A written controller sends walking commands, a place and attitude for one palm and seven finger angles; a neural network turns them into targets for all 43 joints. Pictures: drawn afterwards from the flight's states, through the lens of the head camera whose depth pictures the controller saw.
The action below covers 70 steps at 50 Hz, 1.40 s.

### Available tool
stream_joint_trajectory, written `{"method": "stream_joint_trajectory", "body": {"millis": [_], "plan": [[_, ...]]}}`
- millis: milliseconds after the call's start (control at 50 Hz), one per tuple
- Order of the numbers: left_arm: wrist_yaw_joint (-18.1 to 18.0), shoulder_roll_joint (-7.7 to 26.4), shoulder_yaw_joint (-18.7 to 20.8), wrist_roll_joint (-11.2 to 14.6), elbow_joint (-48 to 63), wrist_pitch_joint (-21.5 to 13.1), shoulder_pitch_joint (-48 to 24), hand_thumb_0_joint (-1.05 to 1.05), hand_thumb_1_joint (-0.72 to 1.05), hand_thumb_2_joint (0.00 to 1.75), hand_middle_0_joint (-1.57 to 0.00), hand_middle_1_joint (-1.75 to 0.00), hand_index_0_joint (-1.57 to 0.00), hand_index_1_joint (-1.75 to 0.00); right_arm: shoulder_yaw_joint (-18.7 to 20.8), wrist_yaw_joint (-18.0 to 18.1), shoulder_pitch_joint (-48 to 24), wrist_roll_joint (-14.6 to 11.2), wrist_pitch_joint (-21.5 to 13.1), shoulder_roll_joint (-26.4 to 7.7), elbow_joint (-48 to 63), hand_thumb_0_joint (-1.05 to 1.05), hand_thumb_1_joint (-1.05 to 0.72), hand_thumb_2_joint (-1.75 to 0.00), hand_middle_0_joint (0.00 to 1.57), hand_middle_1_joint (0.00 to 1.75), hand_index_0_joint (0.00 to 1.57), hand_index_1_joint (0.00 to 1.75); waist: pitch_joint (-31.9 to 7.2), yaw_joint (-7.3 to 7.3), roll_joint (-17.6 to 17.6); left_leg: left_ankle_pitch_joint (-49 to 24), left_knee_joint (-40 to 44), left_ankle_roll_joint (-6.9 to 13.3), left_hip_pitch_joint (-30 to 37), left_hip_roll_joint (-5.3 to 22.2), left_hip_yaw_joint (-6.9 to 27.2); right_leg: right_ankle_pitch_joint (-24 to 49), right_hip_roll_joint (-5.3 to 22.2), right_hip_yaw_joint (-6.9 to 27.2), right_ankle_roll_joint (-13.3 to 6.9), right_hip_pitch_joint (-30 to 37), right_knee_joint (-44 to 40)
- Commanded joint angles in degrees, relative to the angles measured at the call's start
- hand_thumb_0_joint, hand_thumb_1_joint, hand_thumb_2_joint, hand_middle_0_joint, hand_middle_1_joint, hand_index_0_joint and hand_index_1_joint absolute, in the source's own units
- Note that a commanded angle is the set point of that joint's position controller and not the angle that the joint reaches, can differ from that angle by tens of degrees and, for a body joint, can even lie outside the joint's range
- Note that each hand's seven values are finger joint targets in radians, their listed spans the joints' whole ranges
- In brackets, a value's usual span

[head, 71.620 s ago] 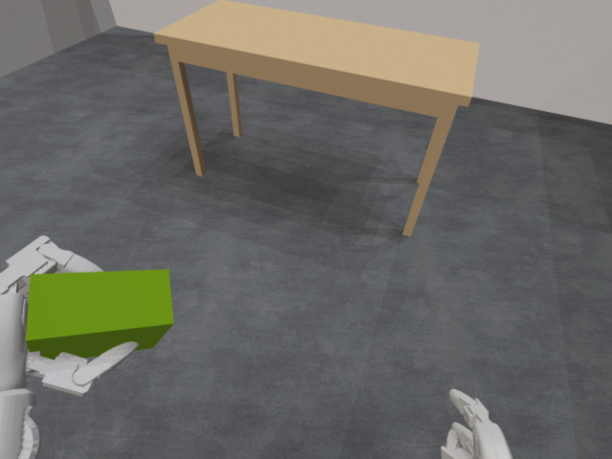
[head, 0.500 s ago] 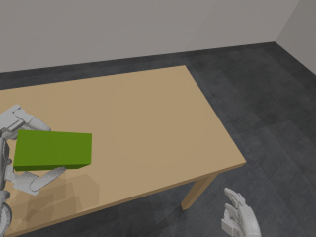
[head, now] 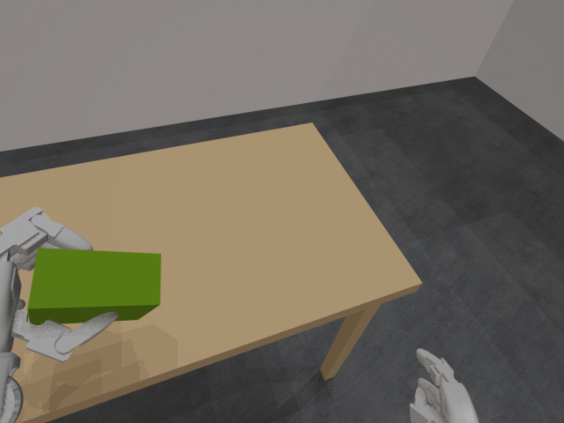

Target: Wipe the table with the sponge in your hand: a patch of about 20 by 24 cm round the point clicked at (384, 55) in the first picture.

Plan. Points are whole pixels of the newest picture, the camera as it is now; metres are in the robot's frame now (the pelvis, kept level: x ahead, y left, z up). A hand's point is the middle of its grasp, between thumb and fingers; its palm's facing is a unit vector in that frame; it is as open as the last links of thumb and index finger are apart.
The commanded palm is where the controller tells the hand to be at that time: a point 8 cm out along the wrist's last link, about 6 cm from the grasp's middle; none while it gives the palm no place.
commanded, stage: look again from close up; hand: left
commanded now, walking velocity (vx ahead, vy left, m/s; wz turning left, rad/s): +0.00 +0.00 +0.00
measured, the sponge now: (113, 289) +0.23 +0.22 +0.12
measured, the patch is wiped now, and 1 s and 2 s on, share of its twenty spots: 0.00 0.00 0.00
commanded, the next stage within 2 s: shuffle to correct the standing spot in 0.28 s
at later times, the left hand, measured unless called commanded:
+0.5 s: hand (83, 272) +0.23 +0.24 +0.15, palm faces +0.34 -0.85 -0.39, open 9.9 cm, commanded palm +0.18 +0.27 +0.17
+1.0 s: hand (141, 266) +0.25 +0.18 +0.15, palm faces +0.30 -0.86 -0.40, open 9.9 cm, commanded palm +0.19 +0.22 +0.17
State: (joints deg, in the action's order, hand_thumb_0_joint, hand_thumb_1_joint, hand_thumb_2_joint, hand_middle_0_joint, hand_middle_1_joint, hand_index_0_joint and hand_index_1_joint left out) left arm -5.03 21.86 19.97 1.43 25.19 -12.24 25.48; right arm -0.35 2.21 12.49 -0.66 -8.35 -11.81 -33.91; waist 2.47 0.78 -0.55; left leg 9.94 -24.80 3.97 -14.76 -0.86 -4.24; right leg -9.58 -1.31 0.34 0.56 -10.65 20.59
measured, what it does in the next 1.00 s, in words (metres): shifts its weight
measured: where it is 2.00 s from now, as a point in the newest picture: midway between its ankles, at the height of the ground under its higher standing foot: outside the picture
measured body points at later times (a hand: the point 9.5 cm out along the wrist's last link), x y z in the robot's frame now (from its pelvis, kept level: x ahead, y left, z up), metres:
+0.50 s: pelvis +0.02 -0.01 +0.00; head +0.04 +0.01 +0.45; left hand +0.21 +0.28 +0.17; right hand +0.20 -0.23 -0.07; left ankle +0.04 +0.07 -0.74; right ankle +0.02 -0.13 -0.74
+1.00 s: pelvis +0.02 -0.06 +0.00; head +0.05 -0.05 +0.44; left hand +0.22 +0.23 +0.17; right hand +0.19 -0.29 -0.08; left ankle +0.04 +0.07 -0.74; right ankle +0.02 -0.13 -0.74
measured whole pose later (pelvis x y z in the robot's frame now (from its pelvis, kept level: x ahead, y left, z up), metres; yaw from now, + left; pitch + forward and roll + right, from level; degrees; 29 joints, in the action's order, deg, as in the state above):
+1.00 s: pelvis +0.02 -0.06 +0.00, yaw -1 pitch +1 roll -1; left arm -4.2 22.5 20.0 4.3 28.2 -6.6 26.3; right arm 0.4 2.1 11.9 -1.3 -4.5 -11.2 -32.2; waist 2.0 0.3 -0.4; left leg 13.8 -29.2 -0.8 -16.0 3.8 -2.6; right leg -13.1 -5.9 -0.9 -4.3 -11.6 24.0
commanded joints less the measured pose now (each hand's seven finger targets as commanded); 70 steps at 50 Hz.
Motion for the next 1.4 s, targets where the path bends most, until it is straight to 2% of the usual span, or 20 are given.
{"method": "stream_joint_trajectory", "body": {"millis": [0, 40, 60, 80, 160, 180, 260, 280, 360, 420, 460, 600, 860, 940, 1060, 1140, 1240, 1260, 1340, 1380], "plan": [[-1.5, 8.7, 5.8, 0.9, 12.3, -3.7, -5.3, 0.00, 0.10, 1.30, -1.20, -1.60, -1.20, -1.60, 2.6, 0.8, -5.3, -0.1, -3.3, -7.3, 9.3, 0.00, -0.90, -0.90, 0.20, 0.30, 0.20, 0.30, -7.6, -0.01, 3.2, 4.5, 6.9, -2.6, 4.1, 6.4, 9.1, 0.8, 3.7, 4.8, -1.9, 0.1, -3.2], [-1.5, 8.7, 5.5, 0.9, 13.4, -3.5, -6.0, 0.00, 0.10, 1.30, -1.20, -1.60, -1.20, -1.60, 2.6, 0.8, -5.4, -0.1, -3.2, -7.5, 9.4, 0.00, -0.90, -0.90, 0.20, 0.30, 0.20, 0.30, -8.2, -0.01, 3.1, 2.7, 6.4, -2.7, 4.7, 6.3, 8.9, 2.0, 3.9, 5.1, -2.1, 0.4, -3.0], [-1.7, 9.5, 6.1, 0.7, 14.6, -3.5, -6.7, 0.00, 0.10, 1.30, -1.20, -1.60, -1.20, -1.60, 2.6, 0.9, -6.1, -0.2, -3.3, -7.4, 9.1, 0.00, -0.90, -0.90, 0.20, 0.30, 0.20, 0.30, -8.0, -0.08, 4.9, 2.4, 6.5, -2.8, 5.3, 6.3, 8.5, 2.2, 3.8, 4.9, -2.0, -0.1, -2.8], [-1.6, 8.7, 5.4, 0.9, 14.8, -3.8, -6.7, 0.00, 0.10, 1.30, -1.20, -1.60, -1.20, -1.60, 2.4, 0.9, -5.7, 0.1, -3.3, -7.5, 9.0, 0.00, -0.90, -0.90, 0.20, 0.30, 0.20, 0.30, -8.5, 0.04, 4.9, 2.1, 6.7, -2.7, 4.9, 6.4, 9.0, 2.4, 3.7, 4.4, -2.0, 0.8, -2.4], [-1.9, 10.3, 7.2, 1.1, 14.8, -3.2, -4.7, 0.00, 0.10, 1.30, -1.20, -1.60, -1.20, -1.60, 2.5, 1.0, -5.7, 0.0, -3.1, -7.3, 9.2, 0.00, -0.90, -0.90, 0.20, 0.30, 0.20, 0.30, -9.5, 0.14, 4.0, -2.5, 5.9, -3.0, 5.9, 6.3, 8.9, 5.4, 3.9, 4.5, -2.1, 1.5, -2.1], [-1.7, 8.9, 5.8, 1.3, 14.8, -3.2, -4.8, 0.00, 0.10, 1.30, -1.20, -1.60, -1.20, -1.60, 2.3, 0.9, -5.6, 0.0, -3.0, -7.1, 9.3, 0.00, -0.90, -0.90, 0.20, 0.30, 0.20, 0.30, -9.4, 0.09, 4.3, -2.4, 5.8, -3.0, 6.2, 6.4, 8.6, 5.2, 4.0, 4.5, -2.1, 1.2, -2.1], [-1.9, 9.8, 6.9, 1.3, 13.8, -2.7, -4.0, 0.00, 0.10, 1.30, -1.20, -1.60, -1.20, -1.60, 2.3, 1.0, -5.8, 0.0, -2.6, -7.1, 9.1, 0.00, -0.90, -0.90, 0.20, 0.30, 0.20, 0.30, -8.5, 0.05, 5.2, -1.7, 6.2, -3.1, 5.9, 6.5, 8.5, 4.9, 4.0, 4.8, -2.1, 0.8, -2.7], [-1.7, 8.6, 5.8, 1.4, 13.7, -2.8, -4.1, 0.00, 0.10, 1.30, -1.20, -1.60, -1.20, -1.60, 2.2, 1.0, -5.5, 0.1, -2.4, -7.0, 9.2, 0.00, -0.90, -0.90, 0.20, 0.30, 0.20, 0.30, -8.7, -0.02, 4.9, -2.1, 6.2, -3.1, 5.8, 6.7, 8.5, 5.3, 3.9, 4.3, -2.1, 1.1, -2.5], [-1.7, 9.3, 6.4, 1.5, 13.2, -2.1, -4.1, 0.00, 0.10, 1.30, -1.20, -1.60, -1.20, -1.60, 2.3, 1.1, -5.7, -0.1, -2.1, -7.1, 9.2, 0.00, -0.90, -0.90, 0.20, 0.30, 0.20, 0.30, -9.1, -0.05, 3.4, -4.6, 5.8, -3.2, 6.3, 6.5, 8.5, 7.1, 4.0, 4.5, -2.0, 1.6, -2.6], [-1.4, 8.8, 5.7, 1.7, 13.4, -1.9, -5.2, 0.00, 0.10, 1.30, -1.20, -1.60, -1.20, -1.60, 2.3, 1.1, -5.5, 0.0, -1.7, -7.0, 9.5, 0.00, -0.90, -0.90, 0.20, 0.30, 0.20, 0.30, -9.9, -0.11, 2.6, -5.5, 6.1, -3.5, 8.0, 7.9, 8.8, 6.1, 3.5, 3.8, -1.8, 0.5, -1.9], [-1.5, 9.7, 6.1, 1.6, 15.0, -1.9, -6.7, 0.00, 0.10, 1.30, -1.20, -1.60, -1.20, -1.60, 2.3, 1.0, -6.1, -0.1, -1.6, -6.9, 9.5, 0.00, -0.90, -0.90, 0.20, 0.30, 0.20, 0.30, -9.6, -0.17, 5.1, -5.7, 6.8, -3.8, 8.5, 8.5, 9.1, 5.1, 3.0, 3.3, -1.8, -0.3, -1.0], [-1.3, 9.8, 6.3, 1.9, 15.9, -1.4, -6.6, 0.00, 0.10, 1.30, -1.20, -1.60, -1.20, -1.60, 2.6, 0.4, -5.5, -0.1, -0.9, -6.6, 10.5, 0.00, -0.90, -0.90, 0.20, 0.30, 0.20, 0.30, -9.6, -0.01, 7.2, -5.0, 6.2, -2.7, 7.0, 10.9, 9.7, 3.0, 2.5, 1.5, -1.7, -0.2, 0.8], [-0.7, 10.5, 7.4, 3.4, 16.4, 0.8, -4.1, 0.00, 0.10, 1.30, -1.20, -1.60, -1.20, -1.60, 3.4, 0.4, -5.2, -0.7, 0.5, -6.8, 11.0, 0.00, -0.90, -0.90, 0.20, 0.30, 0.20, 0.30, -9.7, -0.80, 4.9, -3.5, 0.1, -1.9, 6.9, 9.2, 7.6, 5.9, 2.8, 5.0, -3.1, -2.6, -0.7], [-0.7, 10.6, 7.7, 3.8, 16.3, 1.3, -3.8, 0.00, 0.10, 1.30, -1.20, -1.60, -1.20, -1.60, 3.6, 0.6, -5.2, -0.7, 0.8, -6.7, 11.2, 0.00, -0.90, -0.90, 0.20, 0.30, 0.20, 0.30, -10.9, -0.74, 3.1, -5.0, -3.2, -1.8, 7.1, 8.5, 6.3, 9.2, 4.1, 6.6, -3.3, -1.9, -0.9], [-1.0, 11.4, 8.3, 4.3, 16.2, 1.8, -2.9, 0.00, 0.10, 1.30, -1.20, -1.60, -1.20, -1.60, 3.6, 0.8, -4.9, -1.0, 1.5, -6.6, 10.7, 0.00, -0.90, -0.90, 0.20, 0.30, 0.20, 0.30, -9.7, -1.30, 2.0, -1.9, -5.9, -2.0, 5.7, 6.8, 5.0, 9.2, 5.5, 8.0, -4.2, -3.1, -1.4], [-1.2, 11.5, 8.8, 4.4, 16.2, 1.9, -2.2, 0.00, 0.10, 1.30, -1.20, -1.60, -1.20, -1.60, 3.5, 0.8, -4.9, -1.0, 2.1, -6.5, 11.0, 0.00, -0.90, -0.90, 0.20, 0.30, 0.20, 0.30, -9.5, -1.32, 1.2, -2.8, -7.2, -2.0, 4.7, 6.3, 4.4, 12.3, 6.3, 8.7, -3.5, -1.8, -1.5], [-1.0, 11.1, 8.4, 4.4, 15.8, 2.0, -2.5, 0.00, 0.10, 1.30, -1.20, -1.60, -1.20, -1.60, 3.4, 0.8, -5.1, -1.1, 2.6, -6.6, 10.9, 0.00, -0.90, -0.90, 0.20, 0.30, 0.20, 0.30, -8.7, -1.24, 1.7, -5.5, -6.2, -1.6, 4.7, 7.2, 4.9, 14.2, 5.1, 7.4, -1.6, -1.0, -0.8], [-1.0, 11.6, 8.4, 4.4, 16.4, 1.9, -2.8, 0.00, 0.10, 1.30, -1.20, -1.60, -1.20, -1.60, 3.4, 0.8, -5.5, -1.1, 2.6, -6.6, 10.7, 0.00, -0.90, -0.90, 0.20, 0.30, 0.20, 0.30, -8.4, -1.31, 3.4, -5.3, -5.6, -1.5, 5.6, 7.3, 4.9, 13.3, 4.9, 7.0, -1.6, -2.2, -0.6], [-0.8, 10.8, 7.7, 4.1, 16.4, 1.9, -3.7, 0.00, 0.10, 1.30, -1.20, -1.60, -1.20, -1.60, 3.4, 0.7, -5.2, -1.1, 2.6, -6.6, 11.0, 0.00, -0.90, -0.90, 0.20, 0.30, 0.20, 0.30, -8.0, -1.05, 3.7, -3.6, -4.7, -1.3, 4.6, 7.9, 5.6, 10.5, 4.3, 7.0, -0.8, -1.2, -1.1], [-0.8, 11.0, 7.5, 4.2, 17.4, 1.8, -3.8, 0.00, 0.10, 1.30, -1.20, -1.60, -1.20, -1.60, 3.4, 0.7, -5.3, -1.1, 2.6, -6.5, 11.0, 0.00, -0.90, -0.90, 0.20, 0.30, 0.20, 0.30, -8.1, -1.09, 3.7, -2.9, -3.7, -1.2, 5.2, 8.2, 6.3, 8.4, 4.0, 6.2, -1.6, -1.6, -0.7]]}}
